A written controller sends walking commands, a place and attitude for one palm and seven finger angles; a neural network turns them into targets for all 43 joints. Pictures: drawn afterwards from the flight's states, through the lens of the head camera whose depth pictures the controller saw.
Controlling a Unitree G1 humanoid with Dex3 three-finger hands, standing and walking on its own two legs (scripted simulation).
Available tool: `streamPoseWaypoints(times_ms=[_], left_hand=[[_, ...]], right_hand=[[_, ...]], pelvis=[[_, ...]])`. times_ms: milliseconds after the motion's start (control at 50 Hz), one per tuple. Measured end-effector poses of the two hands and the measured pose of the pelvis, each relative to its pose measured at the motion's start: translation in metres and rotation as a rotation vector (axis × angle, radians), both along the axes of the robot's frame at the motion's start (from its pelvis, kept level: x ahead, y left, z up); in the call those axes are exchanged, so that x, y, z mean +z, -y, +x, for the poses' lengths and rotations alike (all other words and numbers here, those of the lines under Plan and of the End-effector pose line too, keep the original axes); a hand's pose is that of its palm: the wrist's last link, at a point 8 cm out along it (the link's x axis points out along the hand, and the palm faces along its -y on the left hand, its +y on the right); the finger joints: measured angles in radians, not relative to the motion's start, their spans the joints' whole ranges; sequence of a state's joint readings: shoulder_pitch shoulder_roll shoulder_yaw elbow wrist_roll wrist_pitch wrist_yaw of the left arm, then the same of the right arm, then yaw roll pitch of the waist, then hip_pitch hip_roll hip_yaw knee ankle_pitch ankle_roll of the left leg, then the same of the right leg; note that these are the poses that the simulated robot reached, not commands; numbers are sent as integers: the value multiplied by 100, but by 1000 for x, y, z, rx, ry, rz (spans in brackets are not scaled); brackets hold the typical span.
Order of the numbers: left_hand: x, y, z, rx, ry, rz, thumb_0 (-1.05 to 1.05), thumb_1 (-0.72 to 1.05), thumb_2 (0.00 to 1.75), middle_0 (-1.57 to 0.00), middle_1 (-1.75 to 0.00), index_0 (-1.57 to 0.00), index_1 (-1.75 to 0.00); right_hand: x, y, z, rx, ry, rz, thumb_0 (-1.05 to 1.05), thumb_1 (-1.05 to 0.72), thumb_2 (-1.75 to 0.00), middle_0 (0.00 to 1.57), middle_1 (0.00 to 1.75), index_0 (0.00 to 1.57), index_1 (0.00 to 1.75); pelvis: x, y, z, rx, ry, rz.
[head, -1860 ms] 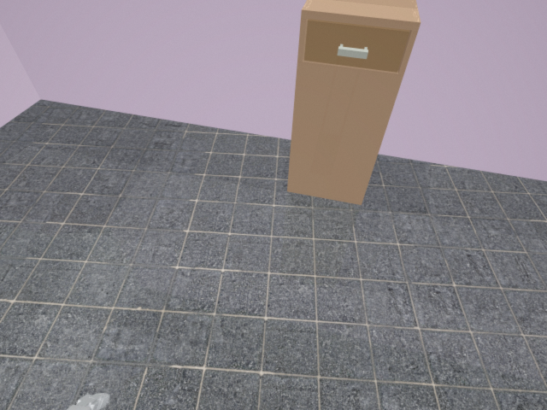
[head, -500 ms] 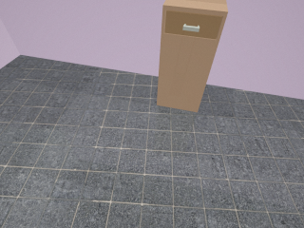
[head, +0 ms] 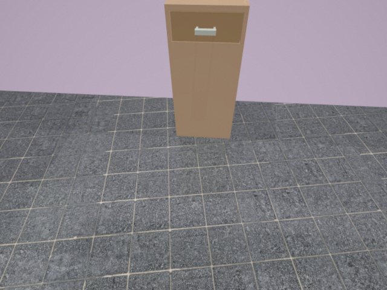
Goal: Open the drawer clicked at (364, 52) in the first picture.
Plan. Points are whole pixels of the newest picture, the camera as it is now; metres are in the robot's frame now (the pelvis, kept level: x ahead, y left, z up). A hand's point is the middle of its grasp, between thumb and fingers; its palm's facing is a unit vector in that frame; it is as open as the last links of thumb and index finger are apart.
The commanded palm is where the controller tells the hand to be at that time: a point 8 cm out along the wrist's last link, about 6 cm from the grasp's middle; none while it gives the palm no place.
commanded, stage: walk to a spot facing it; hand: left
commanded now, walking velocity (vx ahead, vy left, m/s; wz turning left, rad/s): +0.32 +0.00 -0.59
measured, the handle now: (205, 30) +1.22 +0.04 +0.02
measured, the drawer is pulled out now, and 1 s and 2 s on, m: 0.00 0.00 0.00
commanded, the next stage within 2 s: none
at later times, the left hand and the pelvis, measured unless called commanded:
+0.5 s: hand out of the picture +0.15 +0.22 -0.18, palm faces -0.09 -0.98 -0.19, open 7.4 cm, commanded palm none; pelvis +0.19 +0.03 -0.01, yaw -13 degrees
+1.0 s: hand (183, 159) +0.55 +0.08 -0.15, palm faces -0.58 -0.79 -0.19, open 7.4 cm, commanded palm none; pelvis +0.33 +0.01 +0.00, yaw -33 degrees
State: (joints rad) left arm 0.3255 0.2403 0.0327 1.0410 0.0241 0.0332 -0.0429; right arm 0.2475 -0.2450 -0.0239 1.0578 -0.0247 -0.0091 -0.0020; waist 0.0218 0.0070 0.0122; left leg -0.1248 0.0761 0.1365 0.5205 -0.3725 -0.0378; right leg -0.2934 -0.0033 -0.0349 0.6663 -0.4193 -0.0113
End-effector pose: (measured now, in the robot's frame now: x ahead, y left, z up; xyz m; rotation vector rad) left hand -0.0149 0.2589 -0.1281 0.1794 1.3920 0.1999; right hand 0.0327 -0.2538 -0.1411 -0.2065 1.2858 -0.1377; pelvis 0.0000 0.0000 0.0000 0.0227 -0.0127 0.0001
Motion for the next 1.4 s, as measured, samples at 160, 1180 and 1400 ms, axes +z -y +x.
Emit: streamPoseWaypoints(times_ms=[160, 1180, 1400], left_hand=[[3, 39, 20, 11, -11, -30, 0, 90, 90, -20, -30, -20, -30], [-1, 169, 599, -771, 253, -113, 0, 90, 90, -20, -30, -20, -30], [-5, 131, 614, -797, 164, -87, 0, 90, 90, -20, -30, -20, -30]], right_hand=[[6, 12, 28, -48, -46, 12, 1, -90, -90, 20, 30, 20, 29], [-8, -52, 172, -788, -80, 63, 0, -90, -90, 20, 30, 20, 29], [26, 2, 260, -766, 193, -100, 0, -90, -90, 20, 30, 20, 29]], pelvis=[[7, 16, 43, -59, -10, -9], [-5, 19, 349, -668, -4, -20], [1, 0, 376, -795, -43, -6]])
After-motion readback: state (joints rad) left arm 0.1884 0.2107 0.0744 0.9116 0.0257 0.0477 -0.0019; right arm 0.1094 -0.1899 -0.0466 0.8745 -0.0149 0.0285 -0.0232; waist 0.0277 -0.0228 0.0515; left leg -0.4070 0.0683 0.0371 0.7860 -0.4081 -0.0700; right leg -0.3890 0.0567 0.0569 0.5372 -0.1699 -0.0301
